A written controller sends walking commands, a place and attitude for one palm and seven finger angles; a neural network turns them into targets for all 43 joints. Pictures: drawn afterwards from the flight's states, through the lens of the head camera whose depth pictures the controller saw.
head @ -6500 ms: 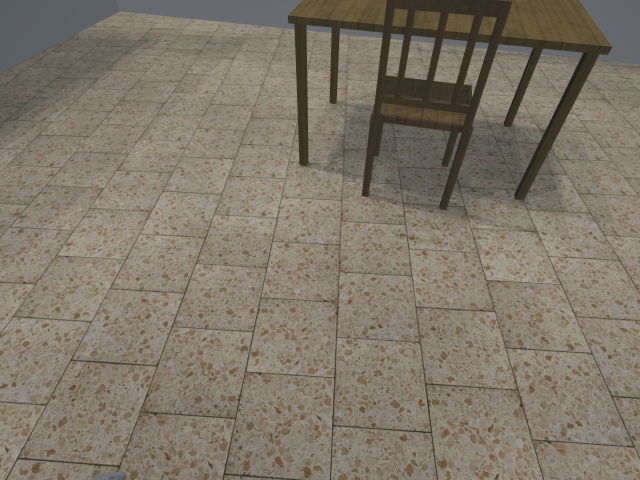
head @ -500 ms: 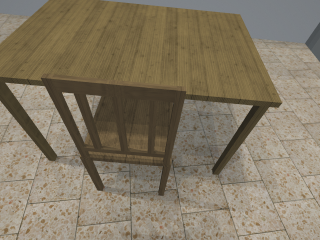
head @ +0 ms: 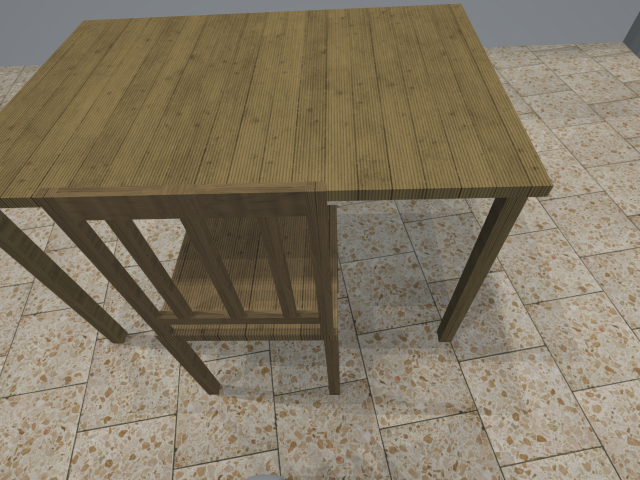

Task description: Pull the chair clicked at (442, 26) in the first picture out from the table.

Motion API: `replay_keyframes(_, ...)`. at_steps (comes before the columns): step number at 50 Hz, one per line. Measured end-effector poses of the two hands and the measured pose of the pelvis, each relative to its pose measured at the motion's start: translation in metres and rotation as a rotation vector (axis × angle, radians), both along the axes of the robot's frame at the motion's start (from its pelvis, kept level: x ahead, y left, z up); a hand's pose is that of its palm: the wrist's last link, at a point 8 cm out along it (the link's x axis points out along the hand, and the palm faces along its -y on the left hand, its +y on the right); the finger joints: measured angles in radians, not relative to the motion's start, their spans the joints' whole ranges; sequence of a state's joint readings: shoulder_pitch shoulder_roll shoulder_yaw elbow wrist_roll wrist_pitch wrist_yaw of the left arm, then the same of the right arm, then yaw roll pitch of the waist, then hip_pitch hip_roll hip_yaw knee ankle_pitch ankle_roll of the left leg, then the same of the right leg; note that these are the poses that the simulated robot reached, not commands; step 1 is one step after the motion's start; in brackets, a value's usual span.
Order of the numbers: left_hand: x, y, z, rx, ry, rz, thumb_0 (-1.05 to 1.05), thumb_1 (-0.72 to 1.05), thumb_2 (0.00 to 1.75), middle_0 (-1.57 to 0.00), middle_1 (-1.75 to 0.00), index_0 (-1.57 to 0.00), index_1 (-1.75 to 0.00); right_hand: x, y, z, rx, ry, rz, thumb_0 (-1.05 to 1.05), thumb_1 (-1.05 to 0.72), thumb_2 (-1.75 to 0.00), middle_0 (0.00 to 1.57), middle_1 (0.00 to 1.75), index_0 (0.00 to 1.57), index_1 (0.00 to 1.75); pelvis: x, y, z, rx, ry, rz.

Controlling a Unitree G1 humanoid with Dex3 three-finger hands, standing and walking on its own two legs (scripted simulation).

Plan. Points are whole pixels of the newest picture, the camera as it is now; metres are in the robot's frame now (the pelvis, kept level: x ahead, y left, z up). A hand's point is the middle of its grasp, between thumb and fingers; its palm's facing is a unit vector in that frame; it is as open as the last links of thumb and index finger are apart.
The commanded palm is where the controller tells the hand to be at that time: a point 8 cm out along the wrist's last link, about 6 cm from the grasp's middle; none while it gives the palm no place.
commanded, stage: come to a stop and stand still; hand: left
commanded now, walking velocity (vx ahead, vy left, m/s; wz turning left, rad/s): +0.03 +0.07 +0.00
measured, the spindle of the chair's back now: (218, 273) +0.44 +0.22 -0.09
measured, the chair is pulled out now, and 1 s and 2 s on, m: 0.00 0.00 0.00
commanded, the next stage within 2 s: look again from close up in 0.50 s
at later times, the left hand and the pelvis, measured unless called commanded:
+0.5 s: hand out of the picture -0.06 +0.21 -0.17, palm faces +0.05 -0.98 -0.20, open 7.4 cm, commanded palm none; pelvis -0.03 +0.03 +0.00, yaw +0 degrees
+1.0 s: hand out of the picture +0.05 +0.21 -0.17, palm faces +0.03 -0.97 -0.24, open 7.4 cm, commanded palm none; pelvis -0.01 +0.03 +0.00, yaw +0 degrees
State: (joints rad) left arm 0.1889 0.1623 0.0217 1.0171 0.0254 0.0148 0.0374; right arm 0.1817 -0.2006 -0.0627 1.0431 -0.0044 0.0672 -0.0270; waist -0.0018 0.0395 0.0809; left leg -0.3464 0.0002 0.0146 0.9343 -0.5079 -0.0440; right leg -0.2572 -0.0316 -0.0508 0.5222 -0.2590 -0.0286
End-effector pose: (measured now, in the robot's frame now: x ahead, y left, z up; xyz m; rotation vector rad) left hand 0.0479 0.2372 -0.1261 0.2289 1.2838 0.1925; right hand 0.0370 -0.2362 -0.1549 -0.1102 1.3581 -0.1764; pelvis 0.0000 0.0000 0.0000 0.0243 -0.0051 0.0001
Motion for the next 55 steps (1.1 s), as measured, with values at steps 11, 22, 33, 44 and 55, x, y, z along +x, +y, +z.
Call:
replay_keyframes(11, -0.042, 0.019, -0.020, -0.065, 0.019, 0.061, 0.01, 0.90, 0.90, -0.20, -0.30, -0.20, -0.30, -0.024, 0.028, 0.011, -0.034, -0.025, 0.055, 0.00, -0.91, -0.90, 0.20, 0.29, 0.19, 0.30, -0.024, 0.022, -0.003, -0.018, -0.010, 0.010)
replay_keyframes(22, -0.095, 0.023, -0.018, -0.084, 0.130, 0.073, 0.01, 0.91, 0.90, -0.20, -0.30, -0.20, -0.30, -0.058, 0.049, 0.015, -0.009, 0.022, 0.046, 0.01, -0.93, -0.89, 0.20, 0.30, 0.20, 0.30, -0.028, 0.032, 0.004, -0.012, -0.030, -0.002)
replay_keyframes(33, -0.118, 0.005, -0.013, -0.094, 0.220, 0.054, 0.01, 0.90, 0.90, -0.20, -0.30, -0.20, -0.30, -0.072, 0.051, 0.008, 0.033, 0.068, 0.026, 0.01, -0.91, -0.89, 0.20, 0.30, 0.20, 0.30, -0.022, 0.025, 0.002, -0.009, -0.003, -0.001)
replay_keyframes(44, -0.046, 0.012, -0.015, -0.052, 0.028, 0.016, 0.01, 0.90, 0.90, -0.20, -0.30, -0.20, -0.30, -0.023, 0.031, 0.005, -0.009, -0.042, 0.031, 0.01, -0.91, -0.90, 0.20, 0.30, 0.20, 0.30, -0.009, 0.023, -0.004, -0.025, 0.003, 0.008)
replay_keyframes(55, 0.004, 0.025, -0.008, -0.037, -0.094, -0.019, 0.01, 0.91, 0.90, -0.20, -0.30, -0.20, -0.30, 0.001, 0.035, 0.011, -0.021, -0.097, 0.045, 0.01, -0.92, -0.90, 0.20, 0.30, 0.20, 0.30, -0.006, 0.030, -0.002, -0.023, -0.015, 0.001)
